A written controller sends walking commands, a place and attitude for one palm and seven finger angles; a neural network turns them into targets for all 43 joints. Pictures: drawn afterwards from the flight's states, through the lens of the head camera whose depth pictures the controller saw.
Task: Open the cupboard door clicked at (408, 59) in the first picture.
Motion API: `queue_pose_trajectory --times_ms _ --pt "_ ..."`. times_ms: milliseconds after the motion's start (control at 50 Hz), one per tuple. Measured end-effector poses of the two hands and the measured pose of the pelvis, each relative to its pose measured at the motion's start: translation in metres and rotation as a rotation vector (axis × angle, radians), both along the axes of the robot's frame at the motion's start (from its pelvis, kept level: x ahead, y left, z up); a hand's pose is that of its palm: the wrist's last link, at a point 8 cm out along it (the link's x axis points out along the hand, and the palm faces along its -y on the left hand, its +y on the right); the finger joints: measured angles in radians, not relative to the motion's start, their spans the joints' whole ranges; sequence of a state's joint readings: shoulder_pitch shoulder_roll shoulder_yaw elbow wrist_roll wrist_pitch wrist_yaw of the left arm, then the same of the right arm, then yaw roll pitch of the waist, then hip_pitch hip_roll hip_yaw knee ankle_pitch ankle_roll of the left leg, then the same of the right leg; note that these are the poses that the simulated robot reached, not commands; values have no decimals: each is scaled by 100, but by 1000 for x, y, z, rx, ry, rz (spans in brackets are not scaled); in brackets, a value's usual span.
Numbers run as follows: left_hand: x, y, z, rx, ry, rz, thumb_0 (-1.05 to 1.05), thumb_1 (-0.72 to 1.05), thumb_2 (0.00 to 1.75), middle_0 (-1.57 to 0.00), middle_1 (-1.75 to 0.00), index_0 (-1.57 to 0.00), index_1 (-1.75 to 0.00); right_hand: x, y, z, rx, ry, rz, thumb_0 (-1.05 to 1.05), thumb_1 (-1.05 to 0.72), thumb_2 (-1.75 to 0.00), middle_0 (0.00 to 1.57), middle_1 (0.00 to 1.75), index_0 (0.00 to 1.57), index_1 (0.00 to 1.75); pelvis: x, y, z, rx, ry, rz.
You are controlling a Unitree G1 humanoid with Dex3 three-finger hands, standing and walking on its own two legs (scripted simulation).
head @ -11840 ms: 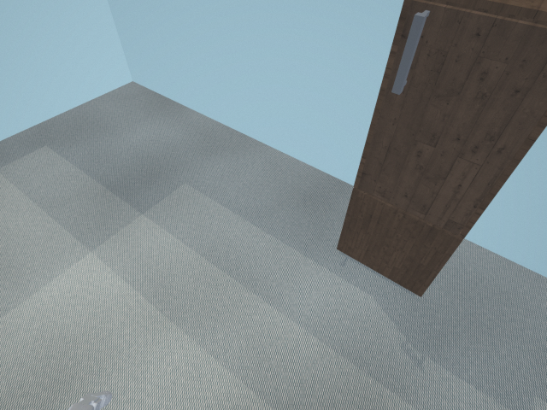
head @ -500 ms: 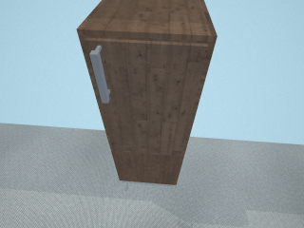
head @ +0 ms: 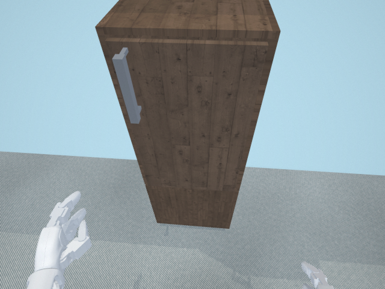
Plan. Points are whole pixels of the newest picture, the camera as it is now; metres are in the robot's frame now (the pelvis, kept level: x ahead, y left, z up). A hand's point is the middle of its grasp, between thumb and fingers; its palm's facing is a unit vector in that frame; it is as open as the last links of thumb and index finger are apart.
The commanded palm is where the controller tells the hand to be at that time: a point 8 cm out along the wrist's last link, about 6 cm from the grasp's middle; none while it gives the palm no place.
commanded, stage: raise the hand with hooked fingers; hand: left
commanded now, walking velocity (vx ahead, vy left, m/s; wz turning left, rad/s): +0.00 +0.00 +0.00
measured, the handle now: (130, 87) +0.52 +0.18 +0.15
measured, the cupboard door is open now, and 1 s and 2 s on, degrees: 0 0 0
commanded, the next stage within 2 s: move the hooked fingers beside the handle in 1.90 s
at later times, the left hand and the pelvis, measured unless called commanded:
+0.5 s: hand (80, 233) +0.22 +0.24 +0.02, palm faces -0.09 -0.99 -0.07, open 10.2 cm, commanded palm +0.18 +0.30 +0.04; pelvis +0.00 +0.01 -0.04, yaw +0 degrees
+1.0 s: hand (43, 187) +0.26 +0.29 +0.12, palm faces +0.05 -1.00 -0.08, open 13.1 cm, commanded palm +0.22 +0.33 +0.12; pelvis +0.00 +0.02 -0.01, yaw +0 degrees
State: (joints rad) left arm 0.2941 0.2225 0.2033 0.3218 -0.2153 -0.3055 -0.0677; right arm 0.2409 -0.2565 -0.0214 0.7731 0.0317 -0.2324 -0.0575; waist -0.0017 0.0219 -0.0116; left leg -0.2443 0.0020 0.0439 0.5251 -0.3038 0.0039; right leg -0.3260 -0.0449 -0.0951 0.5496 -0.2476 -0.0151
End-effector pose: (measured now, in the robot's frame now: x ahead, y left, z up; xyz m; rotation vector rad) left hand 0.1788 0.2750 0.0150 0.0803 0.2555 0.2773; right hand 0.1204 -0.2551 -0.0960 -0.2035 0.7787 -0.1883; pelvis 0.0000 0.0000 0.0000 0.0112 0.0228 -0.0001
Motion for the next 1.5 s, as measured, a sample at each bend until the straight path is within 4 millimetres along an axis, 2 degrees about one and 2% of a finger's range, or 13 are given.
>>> queue_pose_trajectory --times_ms 60,160,220,300,380,500,720,840,1020,1120,1180,1340,1500 --pt "9 -4 7 6 -176 -112 1 79 85 -20 -38 -21 -38 27 9 5 24 -127 34 1 -91 -89 20 30 20 30 -5 -3 -14 8 65 -17" --pt "-13 -8 -32 -24 -151 -303 0 68 81 -21 -44 -22 -45 59 12 4 2 -235 120 1 -90 -89 21 30 20 30 -9 -6 -40 5 137 -23" --pt "-28 3 -44 -67 -115 -287 1 61 78 -22 -49 -22 -49 71 11 1 -36 -240 150 1 -90 -89 21 30 20 30 -7 -5 -49 -7 147 -15" --pt "-31 19 -20 -44 -221 -196 1 52 74 -23 -55 -23 -55 76 16 -2 -64 -219 169 1 -90 -89 20 30 20 30 -4 -2 -51 -32 140 6" --pt "-11 20 8 -5 -310 -230 1 43 70 -23 -61 -23 -61 73 27 -7 -50 -199 172 1 -90 -89 20 30 20 30 -4 3 -49 -49 133 24" --pt "22 17 13 -30 -165 -374 1 29 64 -24 -70 -24 -70 53 40 -4 3 -187 110 1 -90 -89 21 30 20 30 -4 10 -40 -44 125 5" --pt "21 51 53 -6 -267 -227 0 3 53 -26 -86 -26 -86 26 40 6 -23 -151 101 1 -90 -89 21 30 20 30 -3 21 -26 -49 78 3" --pt "37 46 56 -14 -212 -298 0 -11 47 -27 -95 -27 -95 30 41 15 -41 -177 90 1 -90 -89 21 30 20 30 -4 25 -20 -47 43 5" --pt "61 65 109 17 -336 -246 0 -32 38 -28 -109 -29 -109 43 50 33 -15 -244 100 1 -90 -89 20 30 20 30 2 23 -9 -42 -1 0" --pt "69 66 110 -6 -246 -250 -1 -42 34 -29 -115 -29 -115 49 50 33 1 -234 109 1 -90 -89 21 30 20 30 4 22 -5 -37 -9 1" --pt "73 63 115 3 -236 -254 -1 -45 32 -29 -117 -30 -117 51 49 32 2 -223 112 1 -90 -89 21 30 20 30 5 20 -3 -35 -16 1" --pt "90 69 158 31 -357 -227 -1 -49 31 -30 -119 -30 -119 52 43 32 5 -196 113 1 -90 -89 21 30 20 30 9 10 2 -30 -32 6" --pt "112 59 163 4 -260 -268 -1 -49 30 -30 -120 -30 -120 51 27 29 16 -174 88 1 -90 -89 20 30 20 30 10 4 4 -22 -24 2"
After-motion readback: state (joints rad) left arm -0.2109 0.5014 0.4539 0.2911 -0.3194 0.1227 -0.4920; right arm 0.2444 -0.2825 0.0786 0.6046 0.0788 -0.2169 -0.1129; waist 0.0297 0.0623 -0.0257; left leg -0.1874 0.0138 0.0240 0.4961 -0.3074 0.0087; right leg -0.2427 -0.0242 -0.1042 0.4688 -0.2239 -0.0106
